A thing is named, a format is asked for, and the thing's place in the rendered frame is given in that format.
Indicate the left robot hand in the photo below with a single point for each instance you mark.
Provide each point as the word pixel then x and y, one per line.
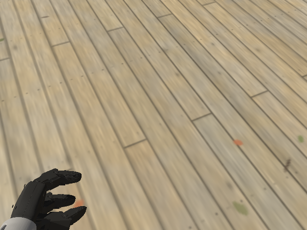
pixel 34 202

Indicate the left robot forearm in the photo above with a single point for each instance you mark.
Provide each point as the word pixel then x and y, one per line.
pixel 18 223

